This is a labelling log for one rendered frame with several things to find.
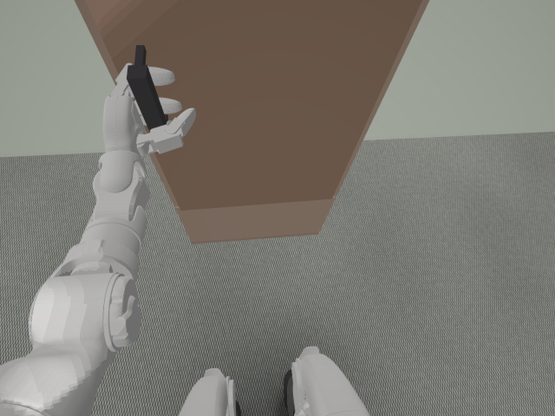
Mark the cupboard door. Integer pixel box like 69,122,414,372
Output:
85,0,422,211

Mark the robot left shin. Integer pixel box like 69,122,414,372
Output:
205,368,225,377

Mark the left robot upper arm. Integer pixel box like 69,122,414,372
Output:
0,272,141,416

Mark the handle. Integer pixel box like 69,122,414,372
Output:
127,45,168,132

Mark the left robot hand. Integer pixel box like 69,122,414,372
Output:
102,63,196,160

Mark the left robot thigh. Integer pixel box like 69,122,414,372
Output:
179,375,236,416

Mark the robot left forearm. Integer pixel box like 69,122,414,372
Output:
29,150,150,347

